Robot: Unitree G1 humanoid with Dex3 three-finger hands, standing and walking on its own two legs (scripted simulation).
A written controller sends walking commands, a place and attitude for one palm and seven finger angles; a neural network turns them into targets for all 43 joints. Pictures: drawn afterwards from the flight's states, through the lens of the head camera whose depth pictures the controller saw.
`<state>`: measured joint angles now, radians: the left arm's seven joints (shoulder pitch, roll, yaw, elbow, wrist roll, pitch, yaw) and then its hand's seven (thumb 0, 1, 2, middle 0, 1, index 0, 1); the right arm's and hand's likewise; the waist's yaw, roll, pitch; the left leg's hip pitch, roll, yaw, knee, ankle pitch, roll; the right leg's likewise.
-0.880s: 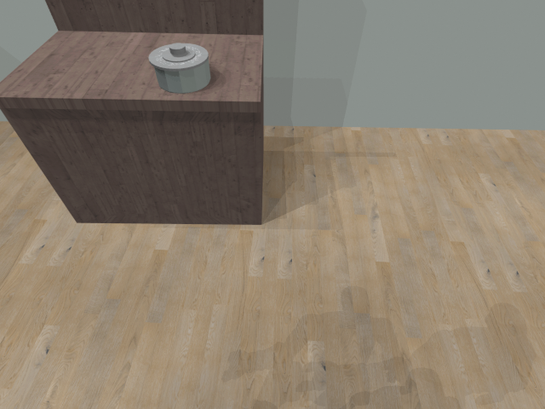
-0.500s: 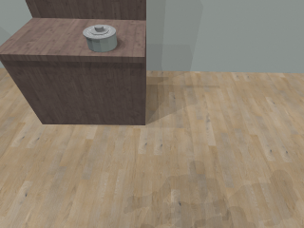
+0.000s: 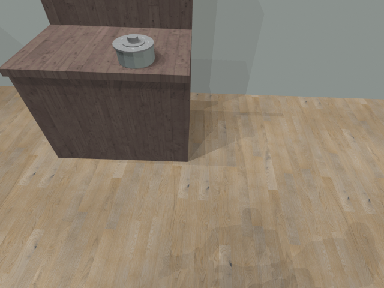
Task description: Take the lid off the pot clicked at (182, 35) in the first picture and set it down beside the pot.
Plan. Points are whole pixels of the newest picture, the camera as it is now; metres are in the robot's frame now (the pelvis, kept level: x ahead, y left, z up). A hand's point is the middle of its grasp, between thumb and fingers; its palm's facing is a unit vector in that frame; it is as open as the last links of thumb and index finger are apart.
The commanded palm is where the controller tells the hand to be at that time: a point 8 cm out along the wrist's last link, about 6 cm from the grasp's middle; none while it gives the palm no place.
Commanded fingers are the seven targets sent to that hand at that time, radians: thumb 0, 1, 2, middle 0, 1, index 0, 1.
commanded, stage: walk to a spot facing it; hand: left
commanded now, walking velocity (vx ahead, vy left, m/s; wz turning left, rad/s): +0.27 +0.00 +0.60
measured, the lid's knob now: (132, 38) +1.13 +0.34 +0.02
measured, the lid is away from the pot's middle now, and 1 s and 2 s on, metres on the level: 0.00 0.00 0.00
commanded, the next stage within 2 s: turn to face it in 1.04 s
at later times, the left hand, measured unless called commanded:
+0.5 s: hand out of the picture +0.13 +0.29 -0.17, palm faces +0.27 -0.95 -0.17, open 7.4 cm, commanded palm none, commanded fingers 0.00 0.90 0.90 -0.20 -0.30 -0.20 -0.30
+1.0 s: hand (92, 219) +0.32 +0.30 -0.16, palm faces +0.50 -0.83 -0.26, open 7.4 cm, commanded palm none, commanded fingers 0.00 0.90 0.90 -0.20 -0.30 -0.20 -0.30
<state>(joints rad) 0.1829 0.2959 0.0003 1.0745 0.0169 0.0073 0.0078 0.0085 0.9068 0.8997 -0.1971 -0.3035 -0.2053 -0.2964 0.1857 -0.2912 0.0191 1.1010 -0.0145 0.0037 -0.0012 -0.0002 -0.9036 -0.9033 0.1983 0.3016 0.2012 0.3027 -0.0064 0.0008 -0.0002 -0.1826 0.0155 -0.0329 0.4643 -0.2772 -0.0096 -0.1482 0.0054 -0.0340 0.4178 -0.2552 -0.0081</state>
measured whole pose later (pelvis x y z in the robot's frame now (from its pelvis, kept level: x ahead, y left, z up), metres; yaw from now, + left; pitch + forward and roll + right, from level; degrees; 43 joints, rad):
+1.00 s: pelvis +0.34 +0.09 +0.00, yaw +30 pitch -2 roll +1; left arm 0.20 0.17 0.05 0.96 0.02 -0.05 0.02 0.01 0.91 0.90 -0.20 -0.30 -0.21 -0.30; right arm 0.28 -0.23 -0.07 1.02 -0.02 0.02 0.01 0.00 -0.91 -0.90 0.19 0.30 0.20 0.30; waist -0.04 0.03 0.07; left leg -0.53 0.05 0.04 1.23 -0.36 -0.01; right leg -0.26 -0.08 -0.22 0.50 -0.21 -0.05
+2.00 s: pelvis +0.42 +0.09 +0.00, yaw +14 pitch +1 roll +2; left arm 0.21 0.21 0.07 0.93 0.01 0.03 0.00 0.01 0.91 0.90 -0.20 -0.30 -0.21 -0.30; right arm 0.20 -0.26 -0.07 0.97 -0.02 0.05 -0.02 0.00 -0.91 -0.90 0.19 0.30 0.20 0.30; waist 0.00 0.03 0.05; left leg -0.45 0.08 0.00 0.98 -0.37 -0.08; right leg -0.25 0.06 0.02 0.43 -0.19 -0.08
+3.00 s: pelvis +0.53 +0.11 +0.00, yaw +4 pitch +0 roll +1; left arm 0.38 0.13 0.04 1.10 0.02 -0.06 0.02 0.00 0.92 0.90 -0.20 -0.30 -0.20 -0.30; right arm 0.26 -0.20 -0.05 1.06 -0.02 0.00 0.02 0.00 -0.91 -0.90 0.19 0.30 0.20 0.30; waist -0.01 0.04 0.04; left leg -0.57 0.10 0.06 0.92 -0.19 -0.03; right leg 0.03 -0.02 -0.11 0.27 -0.30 -0.02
